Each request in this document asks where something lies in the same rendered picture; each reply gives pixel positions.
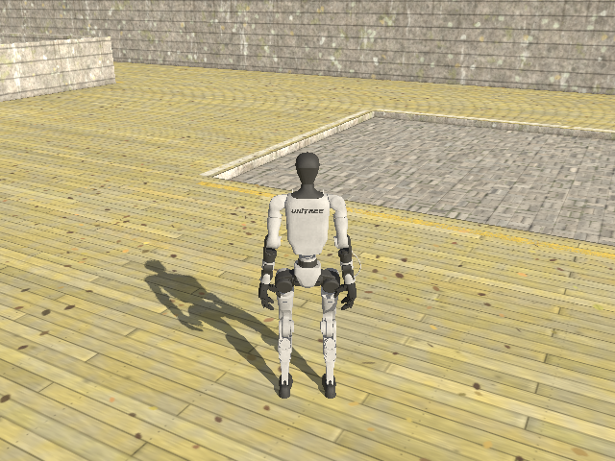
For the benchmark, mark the left robot forearm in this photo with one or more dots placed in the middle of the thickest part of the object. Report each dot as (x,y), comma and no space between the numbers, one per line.
(268,263)

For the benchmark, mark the robot right foot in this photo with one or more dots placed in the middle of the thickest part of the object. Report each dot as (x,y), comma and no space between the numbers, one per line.
(329,389)

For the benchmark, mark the robot right hand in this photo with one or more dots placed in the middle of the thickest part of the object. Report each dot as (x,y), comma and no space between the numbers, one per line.
(352,294)

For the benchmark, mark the right robot forearm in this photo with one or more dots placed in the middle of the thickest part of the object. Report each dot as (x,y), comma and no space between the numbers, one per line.
(346,263)

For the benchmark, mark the right robot upper arm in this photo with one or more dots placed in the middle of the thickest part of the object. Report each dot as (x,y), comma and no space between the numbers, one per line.
(337,203)

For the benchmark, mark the humanoid robot head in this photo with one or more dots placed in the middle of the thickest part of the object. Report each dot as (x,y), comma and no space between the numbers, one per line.
(307,166)

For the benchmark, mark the robot left hand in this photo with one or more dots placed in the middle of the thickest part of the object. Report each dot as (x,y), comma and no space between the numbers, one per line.
(262,294)

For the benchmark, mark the left robot upper arm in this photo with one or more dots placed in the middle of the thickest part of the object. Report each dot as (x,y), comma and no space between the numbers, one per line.
(277,203)

